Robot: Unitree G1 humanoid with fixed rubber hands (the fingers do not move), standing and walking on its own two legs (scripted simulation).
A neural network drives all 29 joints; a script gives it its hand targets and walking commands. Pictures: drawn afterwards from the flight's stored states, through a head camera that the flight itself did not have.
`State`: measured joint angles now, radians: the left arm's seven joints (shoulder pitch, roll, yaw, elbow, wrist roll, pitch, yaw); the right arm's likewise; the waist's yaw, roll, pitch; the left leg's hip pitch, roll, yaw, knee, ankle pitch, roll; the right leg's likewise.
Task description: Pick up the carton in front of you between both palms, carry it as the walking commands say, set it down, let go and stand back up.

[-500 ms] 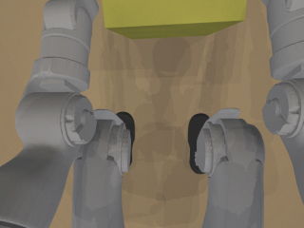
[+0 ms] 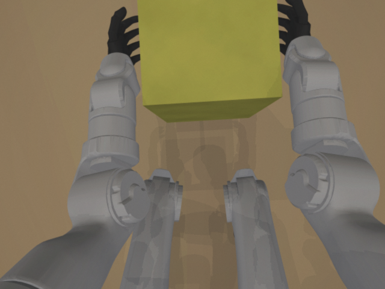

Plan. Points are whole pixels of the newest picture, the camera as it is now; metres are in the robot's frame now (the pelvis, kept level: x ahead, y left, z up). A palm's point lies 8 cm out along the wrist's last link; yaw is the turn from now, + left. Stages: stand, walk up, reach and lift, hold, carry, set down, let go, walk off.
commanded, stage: reach and lift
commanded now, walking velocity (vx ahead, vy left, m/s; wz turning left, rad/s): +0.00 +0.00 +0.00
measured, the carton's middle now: (206, 64) +0.53 -0.02 -0.14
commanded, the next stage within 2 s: none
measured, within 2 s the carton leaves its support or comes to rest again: neither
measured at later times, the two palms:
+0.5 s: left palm (73, 34) +0.49 +0.14 +0.08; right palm (344, 19) +0.49 -0.16 +0.07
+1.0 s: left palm out of the picture +0.44 +0.14 +0.23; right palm out of the picture +0.43 -0.16 +0.23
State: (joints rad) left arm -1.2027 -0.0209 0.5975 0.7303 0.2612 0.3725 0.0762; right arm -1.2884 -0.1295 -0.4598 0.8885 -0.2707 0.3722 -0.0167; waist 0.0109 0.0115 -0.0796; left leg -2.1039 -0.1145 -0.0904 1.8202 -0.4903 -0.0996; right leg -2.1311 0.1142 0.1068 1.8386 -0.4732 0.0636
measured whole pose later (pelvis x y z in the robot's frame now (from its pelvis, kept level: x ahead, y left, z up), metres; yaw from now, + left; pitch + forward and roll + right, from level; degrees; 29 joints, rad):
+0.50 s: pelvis +0.04 +0.00 +0.12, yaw -1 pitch +39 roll +1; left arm -0.84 -0.09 0.47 0.61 0.21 0.39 0.07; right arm -0.89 0.00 -0.41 0.69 -0.23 0.40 -0.03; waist 0.01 0.01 -0.23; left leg -1.66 -0.10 -0.11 1.48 -0.49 -0.07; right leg -1.68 0.10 0.12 1.48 -0.48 0.06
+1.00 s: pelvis +0.09 +0.01 +0.25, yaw -2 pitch +21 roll +0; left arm -0.46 -0.15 0.38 0.54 0.23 0.37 0.04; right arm -0.49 0.11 -0.36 0.58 -0.23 0.37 -0.03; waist 0.01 0.00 -0.20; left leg -0.92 -0.07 -0.13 0.92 -0.38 -0.04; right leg -0.93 0.07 0.14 0.93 -0.36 0.03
